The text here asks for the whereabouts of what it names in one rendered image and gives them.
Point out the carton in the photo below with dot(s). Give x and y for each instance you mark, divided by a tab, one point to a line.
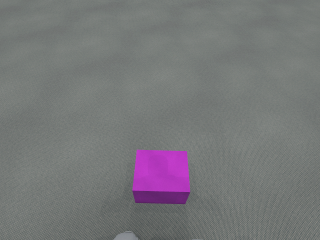
161	177

